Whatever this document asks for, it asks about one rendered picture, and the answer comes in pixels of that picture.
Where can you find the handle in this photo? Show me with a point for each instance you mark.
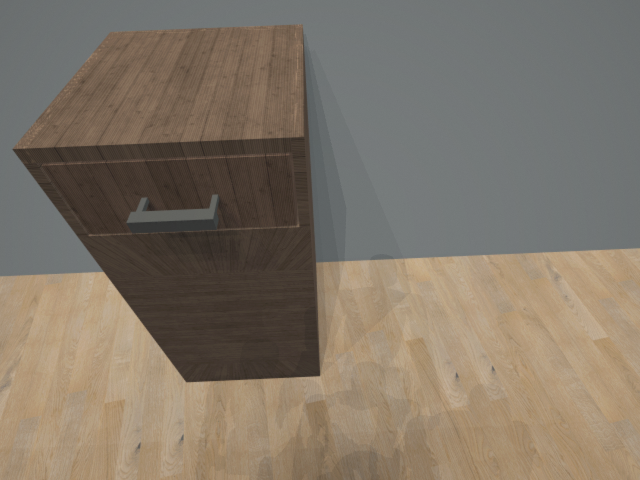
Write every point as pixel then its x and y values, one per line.
pixel 143 221

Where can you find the drawer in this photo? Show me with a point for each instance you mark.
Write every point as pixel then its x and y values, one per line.
pixel 255 190

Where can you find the cabinet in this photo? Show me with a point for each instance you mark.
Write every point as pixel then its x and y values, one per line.
pixel 225 304

